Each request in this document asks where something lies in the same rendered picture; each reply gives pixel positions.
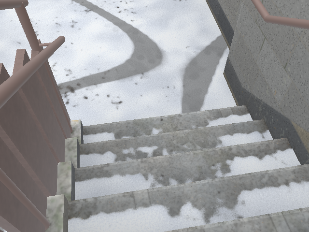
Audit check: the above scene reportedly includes stairs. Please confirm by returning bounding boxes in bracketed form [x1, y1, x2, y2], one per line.
[68, 105, 309, 232]

